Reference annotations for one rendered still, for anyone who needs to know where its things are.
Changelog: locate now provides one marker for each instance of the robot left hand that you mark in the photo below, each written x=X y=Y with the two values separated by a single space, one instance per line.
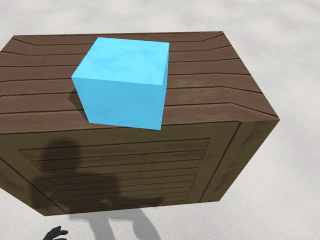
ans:
x=55 y=232

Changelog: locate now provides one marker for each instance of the pedestal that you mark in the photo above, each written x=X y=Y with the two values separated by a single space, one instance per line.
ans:
x=215 y=118

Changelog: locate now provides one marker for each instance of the carton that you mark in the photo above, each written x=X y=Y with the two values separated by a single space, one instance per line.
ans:
x=123 y=82

